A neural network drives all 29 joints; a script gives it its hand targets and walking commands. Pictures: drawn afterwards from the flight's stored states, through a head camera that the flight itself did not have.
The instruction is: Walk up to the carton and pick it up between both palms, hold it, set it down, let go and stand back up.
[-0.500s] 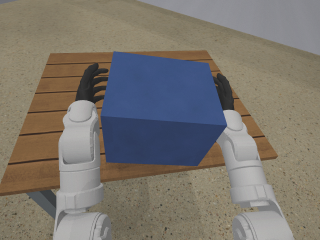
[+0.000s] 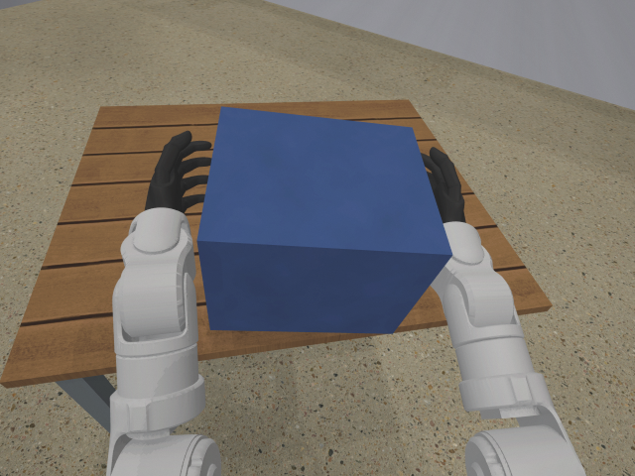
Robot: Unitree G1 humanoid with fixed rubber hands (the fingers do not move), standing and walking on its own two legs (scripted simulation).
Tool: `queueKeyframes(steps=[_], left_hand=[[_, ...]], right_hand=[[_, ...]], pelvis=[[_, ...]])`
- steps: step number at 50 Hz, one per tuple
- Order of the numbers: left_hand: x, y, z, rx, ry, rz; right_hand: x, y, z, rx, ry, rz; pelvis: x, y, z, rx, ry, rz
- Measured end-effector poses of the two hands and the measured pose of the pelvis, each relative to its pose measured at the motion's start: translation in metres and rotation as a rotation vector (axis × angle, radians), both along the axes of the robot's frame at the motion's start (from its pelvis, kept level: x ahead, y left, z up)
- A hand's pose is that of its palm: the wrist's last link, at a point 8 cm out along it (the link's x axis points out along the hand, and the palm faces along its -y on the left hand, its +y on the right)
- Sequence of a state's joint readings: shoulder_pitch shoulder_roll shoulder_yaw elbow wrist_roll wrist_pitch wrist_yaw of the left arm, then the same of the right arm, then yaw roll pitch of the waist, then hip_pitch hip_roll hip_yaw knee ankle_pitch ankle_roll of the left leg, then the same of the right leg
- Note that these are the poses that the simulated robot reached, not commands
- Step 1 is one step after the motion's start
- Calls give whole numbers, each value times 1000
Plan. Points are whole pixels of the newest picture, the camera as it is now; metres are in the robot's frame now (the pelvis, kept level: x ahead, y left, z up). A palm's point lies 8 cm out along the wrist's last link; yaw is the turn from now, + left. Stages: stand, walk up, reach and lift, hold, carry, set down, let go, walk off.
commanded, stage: hold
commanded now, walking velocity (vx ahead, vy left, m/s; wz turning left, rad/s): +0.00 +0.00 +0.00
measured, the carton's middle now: (312, 227) +0.35 +0.01 +0.16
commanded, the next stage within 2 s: none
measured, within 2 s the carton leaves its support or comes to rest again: neither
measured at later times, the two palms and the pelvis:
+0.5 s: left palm (186, 195) +0.36 +0.14 +0.19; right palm (454, 210) +0.37 -0.16 +0.17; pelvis +0.02 -0.01 +0.00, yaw +0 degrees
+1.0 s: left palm (189, 198) +0.36 +0.14 +0.19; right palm (451, 220) +0.36 -0.16 +0.16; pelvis +0.00 -0.01 +0.00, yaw +1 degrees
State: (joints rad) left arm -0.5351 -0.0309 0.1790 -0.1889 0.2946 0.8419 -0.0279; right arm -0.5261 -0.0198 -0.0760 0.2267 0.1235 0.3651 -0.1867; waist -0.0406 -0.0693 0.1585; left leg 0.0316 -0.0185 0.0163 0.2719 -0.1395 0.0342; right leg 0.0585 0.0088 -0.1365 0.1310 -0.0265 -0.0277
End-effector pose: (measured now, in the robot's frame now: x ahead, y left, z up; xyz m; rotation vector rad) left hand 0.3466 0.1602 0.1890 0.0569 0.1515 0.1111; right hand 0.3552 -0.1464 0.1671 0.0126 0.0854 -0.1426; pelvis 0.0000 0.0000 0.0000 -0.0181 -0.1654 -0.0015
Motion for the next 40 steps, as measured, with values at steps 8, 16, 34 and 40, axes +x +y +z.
queueKeyframes(steps=[8, 16, 34, 40], left_hand=[[12, -3, -1, -11, 48, 9], [26, -9, -7, -6, 48, -3], [-6, -1, -11, -37, 43, 6], [-7, 7, -10, 10, 40, 19]], right_hand=[[12, -3, -2, -16, 48, 7], [22, -9, -9, -8, 47, -4], [-5, -2, -8, 11, 39, 2], [0, 7, -7, 16, 36, 21]], pelvis=[[-3, -3, 0, 3, 3, 0], [6, -7, 1, 1, 36, 3], [5, -5, 1, 4, -18, -2], [-7, -4, 0, 5, 4, 8]])
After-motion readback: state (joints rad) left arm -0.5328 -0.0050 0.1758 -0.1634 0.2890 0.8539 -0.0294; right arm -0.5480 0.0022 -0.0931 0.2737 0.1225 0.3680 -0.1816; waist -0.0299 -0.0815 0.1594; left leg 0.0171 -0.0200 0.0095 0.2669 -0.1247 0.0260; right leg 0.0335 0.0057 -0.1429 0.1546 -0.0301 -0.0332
